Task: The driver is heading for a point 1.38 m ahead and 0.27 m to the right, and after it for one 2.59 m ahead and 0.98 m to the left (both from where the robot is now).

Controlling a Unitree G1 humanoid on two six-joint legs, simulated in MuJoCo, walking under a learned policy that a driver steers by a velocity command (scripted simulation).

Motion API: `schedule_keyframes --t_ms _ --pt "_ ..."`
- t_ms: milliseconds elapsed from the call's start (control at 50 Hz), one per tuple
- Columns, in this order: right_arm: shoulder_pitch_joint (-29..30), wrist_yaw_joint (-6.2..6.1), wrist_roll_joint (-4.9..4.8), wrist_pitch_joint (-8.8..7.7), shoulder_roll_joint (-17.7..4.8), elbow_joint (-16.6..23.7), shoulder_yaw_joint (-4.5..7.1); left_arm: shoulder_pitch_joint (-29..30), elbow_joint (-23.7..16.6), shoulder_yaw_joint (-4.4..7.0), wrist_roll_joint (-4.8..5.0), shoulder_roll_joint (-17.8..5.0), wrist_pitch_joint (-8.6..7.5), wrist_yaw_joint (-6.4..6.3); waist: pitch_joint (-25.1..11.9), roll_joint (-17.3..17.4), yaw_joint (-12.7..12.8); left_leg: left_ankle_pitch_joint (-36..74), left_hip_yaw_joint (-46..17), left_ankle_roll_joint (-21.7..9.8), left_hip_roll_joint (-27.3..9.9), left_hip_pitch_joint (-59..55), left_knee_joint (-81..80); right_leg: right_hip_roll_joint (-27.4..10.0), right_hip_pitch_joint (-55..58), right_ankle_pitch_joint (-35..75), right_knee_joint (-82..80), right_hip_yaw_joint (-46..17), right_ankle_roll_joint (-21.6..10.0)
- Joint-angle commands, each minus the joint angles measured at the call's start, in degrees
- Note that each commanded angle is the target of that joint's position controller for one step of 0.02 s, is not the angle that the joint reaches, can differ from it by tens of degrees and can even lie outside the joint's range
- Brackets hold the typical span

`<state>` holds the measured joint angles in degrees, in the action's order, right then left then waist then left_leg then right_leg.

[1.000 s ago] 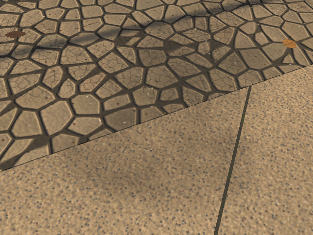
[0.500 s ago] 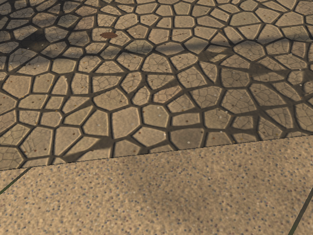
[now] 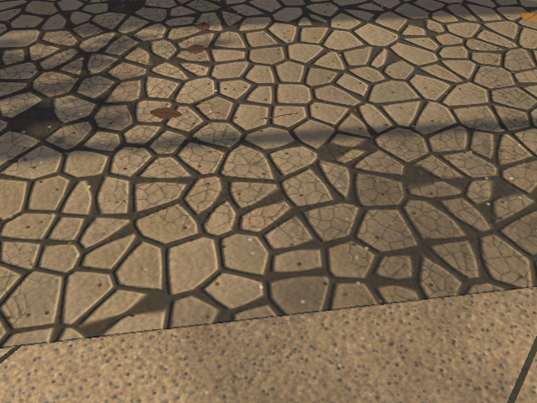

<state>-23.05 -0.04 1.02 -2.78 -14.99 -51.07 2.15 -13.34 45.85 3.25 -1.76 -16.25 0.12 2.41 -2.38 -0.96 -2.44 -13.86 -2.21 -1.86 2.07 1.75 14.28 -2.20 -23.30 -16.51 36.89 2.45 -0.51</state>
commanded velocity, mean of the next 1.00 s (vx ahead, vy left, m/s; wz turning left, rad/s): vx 0.48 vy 0.00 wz -0.11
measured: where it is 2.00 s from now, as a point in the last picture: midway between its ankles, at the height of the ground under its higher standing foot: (336, 242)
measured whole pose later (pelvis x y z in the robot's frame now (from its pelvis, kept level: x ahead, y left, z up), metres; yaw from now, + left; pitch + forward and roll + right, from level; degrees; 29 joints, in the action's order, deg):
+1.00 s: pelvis +0.50 -0.01 -0.01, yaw -10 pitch +0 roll +1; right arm -22.4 -0.8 0.9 -5.9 -11.8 -56.9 1.5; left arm -7.1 49.4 1.9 -1.6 -12.9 -0.7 2.9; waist 2.7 -2.0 -1.9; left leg -16.1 12.9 -3.9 4.3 -5.0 10.1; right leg -4.3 -36.4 1.1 40.6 3.1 -3.4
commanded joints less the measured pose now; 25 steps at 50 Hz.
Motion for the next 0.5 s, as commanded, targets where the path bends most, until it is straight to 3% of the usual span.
schedule_keyframes --t_ms 20,40,60,80,100,120,140,160,200,260,360,440,500 --pt "1.93 0.1 -0.21 -0.93 -9.97 2.43 2.45 2.96 -4.72 0.4 0.3 -3.02 -1.86 -0.48 7.65 6.89 1.95 -8.57 -11.51 -10.16 -14.7 9.0 -3.8 1.22 4.68 1.12 -7.8 1.82 -1.82" --pt "2.69 0.15 -0.38 -0.89 -9.67 2.37 2.39 -1.64 -3.07 0.61 0.18 -3.25 -2.35 -0.91 6.78 4.97 4.38 -6.04 -9.88 -9.06 -13.12 13.01 0.18 2.65 12.82 2.6 -11.3 2.53 -2.1" --pt "2.95 0.2 -0.05 -1.15 -7.74 2.47 1.76 -8.56 -0.6 1.26 0.08 -4.9 -3.11 -1.66 3.83 1.63 7.11 -2.07 -6.92 -7.53 -10.17 18.09 8.07 1.72 23.77 1.18 -12.93 -0.07 -2.58" --pt "4.64 0.61 -0.53 -1.57 -2.93 4.64 0.27 -16.01 0.25 2.51 -0.89 -10.6 -3.93 -2.48 -0.6 -10.01 10.62 -4.02 0.41 -4.38 -3.58 26.87 26.99 -11.78 33.39 -12.76 -21.16 -18.17 -5.71" --pt "5.51 0.65 -0.02 -1.79 -3.46 6.31 0.42 -20.03 1.67 3.95 0.01 -16.54 -3.78 -2.18 0.42 -17.28 10.32 -16.37 3.49 -3.52 2.56 38.99 39.83 -21.29 34.33 -22.28 -29.34 -39.49 -10.86" --pt "5.61 0.7 1.11 -1.34 -6.87 5.41 1.35 -15.4 1.05 2.71 0.22 -11.62 -3.49 -1.8 4.57 -6.92 6.9 -13.67 -1.48 -4.62 -1.87 40.05 47.27 -20.39 28.69 -24.98 -28.53 -37.23 -11.62" --pt "5.37 1.54 0.84 -1.38 -6.42 4.61 1.38 -9.88 -0.41 1.73 0.47 -8.11 -3.59 -1.37 7.04 -3.5 4.34 -8.16 -1.8 -4.89 -4.1 39.15 47.95 -17.38 23.95 -21.21 -28.43 -31.25 -10.67" --pt "5.16 2.1 0.47 -1.37 -5.69 4.05 1.25 -6.92 -1.07 1.15 0.45 -6.06 -3.81 -1.21 7.24 -3.16 2.99 -4.41 -1.06 -4.41 -5.61 37.61 46.88 -14.42 21.78 -14.69 -29.4 -25.33 -9.34" --pt "5.12 2.6 1.24 -0.66 -4.8 3.04 0.99 -6.31 -0.6 0.42 0.76 -4.15 -4.66 -1.45 6.47 -4.02 2.4 0.65 0.96 -2.84 -6.86 35.86 46.33 -10.28 20.86 -0.49 -30.35 -16.76 -8.1" --pt "8.82 2.8 1.41 0.01 -3.77 4.08 0.64 -10.48 2.12 0.29 1.44 -4.07 -5.52 -1.51 5.93 -3.62 2.52 4.35 3.09 -0.89 -7.42 38.86 45.95 -9.31 22.93 19.09 -29.37 -10.95 -9.42" --pt "20.62 3.01 1.12 0.16 -1.57 7.99 -0.64 -13.71 5.06 -0.25 1.44 -3.37 -5.54 -1.73 7.72 -3.48 4.37 10.88 6.24 0.87 -6.36 38.95 32.06 -6.97 22.6 30.2 -29.26 -5.07 -9.72" --pt "25.58 2.86 0.69 0.01 -1.77 9.6 -1.06 -15.1 7.08 -0.13 1.24 -4.7 -5.59 -2.24 8.76 -3.7 4.87 13.64 7.42 -1.12 -4.28 32.53 20.77 -8.86 24.33 34.2 -29.35 -4.49 -9.42" --pt "21.44 1.98 0.76 -0.33 -3.39 8.43 -0.34 -13.23 7.95 0.01 0.96 -5.72 -5.38 -2.76 6.47 -3.93 1.92 9.24 7.65 -4.13 -1.59 25.28 17.7 -10.33 28.71 50.3 -22.45 -3.59 -8.24"
Keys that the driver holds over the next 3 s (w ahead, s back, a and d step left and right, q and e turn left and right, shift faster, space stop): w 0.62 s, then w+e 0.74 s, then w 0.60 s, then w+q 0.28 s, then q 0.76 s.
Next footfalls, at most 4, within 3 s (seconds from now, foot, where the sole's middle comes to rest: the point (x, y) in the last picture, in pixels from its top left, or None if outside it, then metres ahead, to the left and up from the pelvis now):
0.06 right None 0.10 -0.11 -0.78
0.56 left None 0.45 0.06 -0.78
1.12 right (317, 342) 0.71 -0.13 -0.78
1.66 left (297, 240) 1.07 -0.11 -0.78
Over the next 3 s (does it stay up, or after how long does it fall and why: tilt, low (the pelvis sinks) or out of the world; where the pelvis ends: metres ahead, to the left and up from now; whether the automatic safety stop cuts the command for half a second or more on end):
stays up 1.29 -0.31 -0.01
